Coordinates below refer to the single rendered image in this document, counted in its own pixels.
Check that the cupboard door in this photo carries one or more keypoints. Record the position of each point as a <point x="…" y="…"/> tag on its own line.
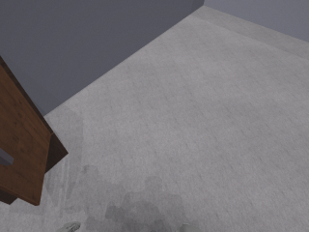
<point x="25" y="138"/>

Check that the handle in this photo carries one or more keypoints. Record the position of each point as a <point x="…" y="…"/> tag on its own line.
<point x="5" y="158"/>

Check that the robot left hand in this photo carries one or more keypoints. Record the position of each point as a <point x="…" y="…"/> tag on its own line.
<point x="69" y="227"/>

